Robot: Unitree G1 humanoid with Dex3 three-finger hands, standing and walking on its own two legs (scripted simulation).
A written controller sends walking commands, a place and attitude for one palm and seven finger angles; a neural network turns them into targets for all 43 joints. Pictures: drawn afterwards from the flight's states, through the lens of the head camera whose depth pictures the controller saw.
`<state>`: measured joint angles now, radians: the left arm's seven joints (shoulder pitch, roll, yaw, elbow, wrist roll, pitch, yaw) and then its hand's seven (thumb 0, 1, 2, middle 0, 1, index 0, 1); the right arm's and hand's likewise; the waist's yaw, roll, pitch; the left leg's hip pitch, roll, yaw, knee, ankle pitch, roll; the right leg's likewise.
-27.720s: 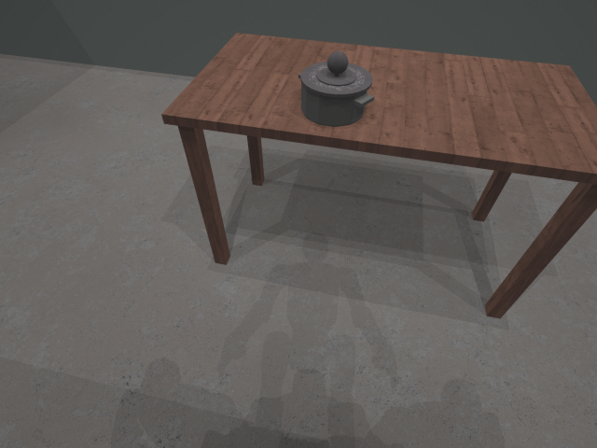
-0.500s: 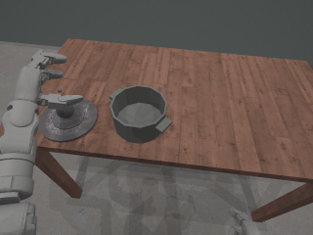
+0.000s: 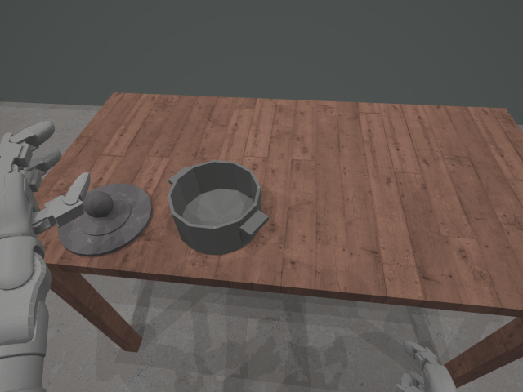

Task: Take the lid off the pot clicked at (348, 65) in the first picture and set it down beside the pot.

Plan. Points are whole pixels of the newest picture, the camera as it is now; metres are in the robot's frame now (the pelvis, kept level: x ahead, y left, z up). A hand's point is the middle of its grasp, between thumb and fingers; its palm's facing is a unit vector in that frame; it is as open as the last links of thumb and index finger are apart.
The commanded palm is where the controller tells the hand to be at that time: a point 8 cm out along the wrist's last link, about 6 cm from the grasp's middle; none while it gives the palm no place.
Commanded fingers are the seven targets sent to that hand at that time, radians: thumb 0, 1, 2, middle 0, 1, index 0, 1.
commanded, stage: draw the hand back to the body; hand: left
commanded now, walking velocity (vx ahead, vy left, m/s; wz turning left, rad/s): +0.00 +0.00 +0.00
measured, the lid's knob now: (98, 204) +0.44 +0.38 -0.01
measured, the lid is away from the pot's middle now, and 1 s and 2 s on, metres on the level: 0.24 0.24 0.24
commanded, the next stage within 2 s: step back with the hand held close in 1.08 s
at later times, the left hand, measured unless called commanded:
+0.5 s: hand (55, 258) +0.22 +0.26 +0.17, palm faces +0.44 -0.85 -0.30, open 7.5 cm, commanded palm +0.17 +0.29 +0.18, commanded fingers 0.00 0.90 0.90 -0.20 -0.30 -0.20 -0.30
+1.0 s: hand (29, 324) +0.15 +0.26 +0.15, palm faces +0.37 -0.86 -0.36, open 7.4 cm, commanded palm +0.10 +0.30 +0.17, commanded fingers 0.00 0.90 0.90 -0.20 -0.30 -0.20 -0.30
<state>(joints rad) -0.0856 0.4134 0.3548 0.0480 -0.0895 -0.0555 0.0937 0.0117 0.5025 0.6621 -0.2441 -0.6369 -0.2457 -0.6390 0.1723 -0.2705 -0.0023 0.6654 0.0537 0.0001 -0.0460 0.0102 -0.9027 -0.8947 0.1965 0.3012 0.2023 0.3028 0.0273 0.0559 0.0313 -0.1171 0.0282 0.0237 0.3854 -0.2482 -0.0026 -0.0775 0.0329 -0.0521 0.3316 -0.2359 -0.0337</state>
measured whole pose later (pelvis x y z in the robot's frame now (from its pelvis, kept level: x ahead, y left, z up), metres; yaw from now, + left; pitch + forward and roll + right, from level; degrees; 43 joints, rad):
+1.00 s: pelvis -0.02 +0.02 +0.00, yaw +0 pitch -4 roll -1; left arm 0.55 0.34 0.27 -0.48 -0.09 -0.10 0.10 0.02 0.89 0.90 -0.21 -0.30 -0.21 -0.30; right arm 0.15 -0.21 0.02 0.64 0.02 -0.07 -0.06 0.01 -0.90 -0.89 0.20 0.30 0.20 0.30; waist 0.06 0.05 0.02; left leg -0.11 0.01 0.02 0.42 -0.24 0.02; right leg -0.06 0.02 -0.05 0.34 -0.21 -0.01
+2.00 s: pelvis -0.09 +0.06 -0.03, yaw +2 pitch +1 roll -3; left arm 0.67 0.43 0.38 -0.73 -0.06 -0.17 0.14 0.02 0.89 0.90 -0.21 -0.30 -0.21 -0.30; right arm 0.19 -0.18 -0.03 0.55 0.03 0.00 -0.07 0.01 -0.90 -0.89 0.20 0.30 0.20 0.30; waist -0.01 -0.05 0.03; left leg -0.46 -0.01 0.04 0.69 -0.25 0.08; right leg -0.41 -0.02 -0.05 0.70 -0.37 0.02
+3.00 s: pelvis -0.38 +0.10 -0.04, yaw +3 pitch +4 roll -2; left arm 0.50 0.45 0.42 -0.65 -0.06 -0.17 0.12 0.01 0.88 0.90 -0.21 -0.30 -0.21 -0.30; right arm 0.27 -0.17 0.03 0.59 0.06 -0.01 -0.07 0.01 -0.90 -0.89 0.20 0.30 0.21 0.30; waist 0.00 -0.09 -0.12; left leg -0.34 0.06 -0.03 0.84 -0.43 0.02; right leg -0.43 -0.01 -0.10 0.74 -0.39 -0.02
